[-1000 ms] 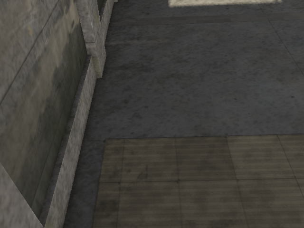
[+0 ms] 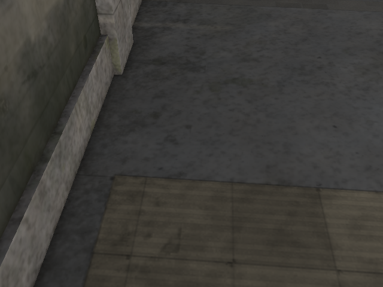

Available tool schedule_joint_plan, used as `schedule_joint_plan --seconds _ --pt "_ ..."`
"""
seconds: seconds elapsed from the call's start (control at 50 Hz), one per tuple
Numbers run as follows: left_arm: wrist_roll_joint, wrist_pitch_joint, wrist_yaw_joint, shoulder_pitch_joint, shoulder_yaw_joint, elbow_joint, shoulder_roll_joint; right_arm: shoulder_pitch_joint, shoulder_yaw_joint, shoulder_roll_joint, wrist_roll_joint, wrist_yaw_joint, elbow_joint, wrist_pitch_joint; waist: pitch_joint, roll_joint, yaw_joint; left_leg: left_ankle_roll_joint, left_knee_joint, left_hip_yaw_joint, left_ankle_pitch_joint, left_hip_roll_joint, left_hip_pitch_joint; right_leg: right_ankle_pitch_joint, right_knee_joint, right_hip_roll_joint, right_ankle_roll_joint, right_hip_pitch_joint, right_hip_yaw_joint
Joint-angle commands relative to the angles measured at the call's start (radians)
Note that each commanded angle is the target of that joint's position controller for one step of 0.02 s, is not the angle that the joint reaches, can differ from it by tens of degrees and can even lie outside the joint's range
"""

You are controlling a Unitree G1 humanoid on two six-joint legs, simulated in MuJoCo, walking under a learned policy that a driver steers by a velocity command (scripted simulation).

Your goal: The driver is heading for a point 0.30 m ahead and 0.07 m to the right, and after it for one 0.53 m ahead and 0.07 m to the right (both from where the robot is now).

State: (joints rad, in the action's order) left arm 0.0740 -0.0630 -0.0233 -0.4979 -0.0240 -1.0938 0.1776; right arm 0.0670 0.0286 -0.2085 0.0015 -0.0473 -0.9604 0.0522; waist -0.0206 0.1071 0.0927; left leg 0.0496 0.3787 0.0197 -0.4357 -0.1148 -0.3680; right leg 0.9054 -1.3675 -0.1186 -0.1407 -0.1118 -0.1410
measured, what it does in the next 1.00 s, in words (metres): goes down, turning right: left foot 0.23 m lower, then right foot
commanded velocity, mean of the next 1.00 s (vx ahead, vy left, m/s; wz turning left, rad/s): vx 0.34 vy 0.00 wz -0.24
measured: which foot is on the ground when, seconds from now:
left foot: up 0.00-0.00, down 0.02-0.44, up 0.46-0.86, down 0.88-1.00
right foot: down 0.00-0.00, up 0.02-0.42, down 0.44-0.90, up 0.92-1.00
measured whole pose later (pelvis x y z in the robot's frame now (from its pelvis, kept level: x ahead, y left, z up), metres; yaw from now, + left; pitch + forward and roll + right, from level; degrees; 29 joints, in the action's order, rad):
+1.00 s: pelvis +0.50 -0.01 -0.08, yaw -17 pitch -2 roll +0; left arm 0.02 -0.02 -0.03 -0.26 -0.02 -1.06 0.20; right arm 0.23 -0.02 -0.16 -0.02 0.04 -0.99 0.05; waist 0.09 -0.03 0.01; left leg 0.07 0.47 -0.06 0.12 0.04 -0.32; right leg 0.53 -0.84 -0.10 -0.05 -0.22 0.03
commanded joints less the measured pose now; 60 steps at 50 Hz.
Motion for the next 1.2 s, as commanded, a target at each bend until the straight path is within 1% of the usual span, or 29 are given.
schedule_joint_plan --seconds 0.02,0.04,0.06,0.08,0.1,0.12,0.14,0.16,0.18,0.26,0.34,0.38,0.42,0.44,0.46,0.48,0.5,0.54,0.6,0.68,0.78,0.86,0.88,0.9,0.92,0.94,0.98,1.14,1.2 --pt "-0.013 0.0 0.012 -0.01 -0.026 -0.01 0.096 0.451 0.056 -0.169 -0.037 -0.005 -0.131 -0.013 0.074 0.039 -0.216 0.022 -0.171 -0.115 -0.011 0.045 0.465 -0.632 -0.321 0.069 -0.054 -0.322 0.118" --pt "-0.038 0.001 0.01 -0.012 -0.042 0.005 0.085 0.53 0.061 -0.208 -0.045 -0.016 -0.173 0.002 0.043 0.162 -0.213 0.032 0.057 0.001 -0.397 -0.059 0.699 -0.016 -0.602 -0.036 -0.008 -0.614 0.113" --pt "-0.074 -0.003 -0.009 -0.051 -0.04 0.048 0.081 0.496 0.043 -0.179 -0.06 -0.009 -0.149 0.013 -0.041 0.198 -0.143 0.053 0.271 0.091 -0.574 -0.161 0.88 -0.03 -0.621 0.024 -0.007 -0.857 0.152" --pt "-0.066 -0.006 -0.009 0.038 -0.03 0.072 0.101 0.495 0.029 -0.117 -0.051 0.003 -0.116 0.02 -0.07 0.124 -0.197 0.084 0.233 0.13 -0.268 -0.194 0.934 -0.149 -0.493 0.069 -0.022 -1.036 0.146" --pt "-0.036 0.006 -0.007 0.067 -0.027 0.064 0.076 0.487 0.019 -0.085 -0.038 0.02 -0.112 0.015 -0.069 0.059 -0.179 0.095 0.2 0.157 0.034 -0.175 0.785 -0.216 -0.512 0.096 -0.024 -1.023 0.128" --pt "-0.015 0.002 0.002 0.15 -0.024 0.115 0.072 0.408 0.032 -0.134 -0.03 0.051 -0.094 0.03 -0.111 0.137 -0.152 0.158 0.102 0.308 0.581 -0.275 0.651 -0.465 -0.324 0.139 -0.006 -1.009 0.217" --pt "0.001 0.004 0.018 0.196 -0.029 0.116 0.107 0.386 0.021 -0.085 -0.023 0.061 -0.085 0.035 -0.05 0.113 -0.14 0.182 0.025 0.381 0.739 -0.277 0.448 -0.541 -0.299 0.177 0.024 -0.959 0.227" --pt "-0.02 0.016 0.038 0.262 -0.02 0.136 0.065 0.318 -0.004 -0.04 -0.024 0.071 -0.075 0.047 0.105 -0.002 -0.078 0.153 -0.102 0.247 0.727 -0.196 0.165 -0.726 0.006 0.204 0.083 -0.838 0.226" --pt "-0.028 0.027 0.048 0.252 -0.009 0.128 0.022 0.303 0.005 -0.075 -0.053 0.073 -0.073 0.052 0.115 0.039 -0.07 0.175 -0.117 0.234 0.545 -0.194 0.048 -0.769 0.089 0.19 0.109 -0.729 0.201" --pt "-0.046 0.011 0.053 0.351 0.017 0.185 0.017 0.328 -0.002 -0.068 -0.001 0.068 -0.068 0.067 0.077 -0.008 -0.053 0.102 -0.086 0.0 0.083 -0.129 0.04 -0.964 0.395 0.174 0.069 -0.508 0.152" --pt "-0.05 0.014 0.071 0.5 0.031 0.24 0.03 0.439 -0.008 -0.074 -0.007 0.063 -0.114 0.053 0.132 -0.06 -0.098 0.036 -0.107 -0.086 -0.005 -0.095 0.206 -0.928 0.595 0.114 0.017 -0.448 0.035" --pt "-0.051 0.013 0.062 0.448 0.026 0.228 0.051 0.455 -0.005 -0.099 -0.009 0.068 -0.126 0.046 0.091 -0.054 -0.071 0.032 0.017 -0.137 -0.298 -0.094 0.333 -0.806 0.651 0.046 -0.015 -0.362 -0.012" --pt "-0.048 0.012 0.055 0.217 0.0 0.153 0.089 0.407 0.009 -0.146 -0.015 0.076 -0.105 0.038 -0.035 -0.023 0.032 0.04 0.317 -0.17 -0.411 -0.103 0.371 -0.734 0.746 -0.007 -0.059 -0.129 0.006" --pt "-0.04 0.012 0.045 0.112 -0.023 0.12 0.135 0.388 0.011 -0.149 -0.005 0.074 -0.088 0.035 -0.094 -0.048 0.082 0.033 0.539 -0.199 -0.189 -0.087 0.254 -0.753 0.83 0.032 -0.091 0.061 0.095" --pt "-0.035 0.015 0.035 0.107 -0.047 0.126 0.227 0.445 -0.001 -0.048 -0.025 0.063 -0.06 0.032 -0.164 -0.272 0.01 0.008 0.891 -0.218 0.726 0.032 -0.012 -0.89 0.804 0.287 -0.175 0.274 0.46" --pt "-0.052 0.028 0.039 0.074 -0.058 0.141 0.261 0.446 0.0 -0.057 -0.002 0.052 -0.019 0.032 -0.266 -0.331 0.023 -0.013 1.132 -0.049 1.013 0.176 -0.337 -0.748 0.979 0.457 -0.341 0.487 0.934" --pt "-0.055 0.029 0.031 0.122 -0.054 0.132 0.231 0.34 0.005 -0.089 -0.01 0.053 0.005 0.033 -0.106 -0.168 0.023 -0.001 1.091 0.008 0.925 0.107 -0.462 -0.682 1.05 0.44 -0.29 0.39 0.823" --pt "-0.053 0.008 0.021 0.22 -0.035 0.118 0.158 0.28 0.005 -0.066 -0.009 0.058 0.039 0.04 0.096 -0.082 -0.069 -0.016 0.919 0.004 0.822 0.049 -0.376 -1.136 1.062 0.39 -0.207 0.086 0.585" --pt "-0.061 -0.018 0.024 0.233 -0.015 0.122 0.098 0.353 -0.005 -0.013 -0.029 0.058 0.01 -0.009 0.052 -0.106 -0.133 -0.047 0.768 -0.015 0.796 0.051 -0.157 -1.548 1.055 0.29 -0.137 -0.071 0.361" --pt "-0.063 -0.011 0.014 0.214 -0.022 0.116 0.156 0.281 -0.004 -0.02 -0.028 0.054 0.031 -0.01 0.016 -0.159 -0.128 -0.05 0.51 -0.074 0.608 0.097 -0.086 -1.738 1.036 0.189 -0.02 -0.074 0.205" --pt "-0.061 0.006 0.002 0.136 -0.014 0.087 0.131 0.161 -0.012 -0.031 -0.01 0.066 0.054 -0.004 0.006 -0.221 -0.051 -0.031 0.279 -0.086 0.452 0.134 -0.032 -1.607 1.003 0.194 0.028 0.025 0.208" --pt "-0.06 0.01 -0.015 0.168 -0.009 0.073 0.129 0.263 -0.009 -0.058 -0.014 0.088 0.007 0.013 0.034 -0.182 -0.124 -0.001 0.103 -0.049 0.48 0.129 0.124 -1.564 0.893 0.24 0.021 0.027 0.266" --pt "-0.069 0.006 -0.017 0.181 -0.009 0.081 0.133 0.336 -0.009 -0.063 -0.019 0.092 -0.026 0.024 0.016 -0.14 -0.151 0.005 0.017 -0.017 0.248 0.09 0.245 -1.462 0.826 0.208 0.041 -0.006 0.259" --pt "-0.066 -0.005 -0.016 0.121 -0.005 0.084 0.123 0.397 -0.001 -0.12 -0.03 0.096 -0.042 0.034 -0.05 -0.03 -0.133 0.043 0.087 0.117 -0.253 -0.054 0.415 -1.138 0.691 0.15 0.055 -0.087 0.237" --pt "-0.096 0.013 -0.015 -0.029 0.003 0.03 0.057 0.408 -0.003 -0.118 -0.018 0.096 -0.044 0.019 -0.187 0.143 -0.114 0.232 0.094 0.284 -0.49 -0.234 0.501 -0.591 0.493 0.04 0.092 -0.138 0.184" --pt "-0.073 0.035 -0.017 0.001 -0.005 0.02 0.102 0.356 -0.029 -0.043 -0.01 0.087 -0.029 0.01 -0.198 0.108 -0.106 0.266 0.019 0.35 -0.311 -0.267 0.415 -0.284 0.414 0.023 0.09 -0.147 0.189" --pt "-0.038 0.06 -0.01 0.112 -0.003 0.021 0.083 0.231 -0.041 -0.036 -0.021 0.086 -0.007 0.003 -0.046 -0.028 -0.076 0.214 -0.073 0.267 0.134 -0.179 0.198 -0.312 0.428 0.064 0.111 -0.146 0.223" --pt "-0.047 0.102 -0.007 0.105 0.021 -0.047 0.044 0.24 -0.025 -0.091 -0.001 0.086 -0.035 -0.026 0.057 -0.022 -0.048 0.041 -0.183 0.175 0.918 -0.038 -0.018 -0.624 0.893 0.095 0.121 0.023 0.155" --pt "-0.05 0.085 -0.004 0.139 0.023 -0.037 0.08 0.256 -0.015 -0.07 0.008 0.076 -0.035 -0.041 0.158 -0.096 -0.085 -0.029 -0.179 0.123 0.893 0.022 0.016 -0.508 1.0 0.159 0.091 -0.157 0.254"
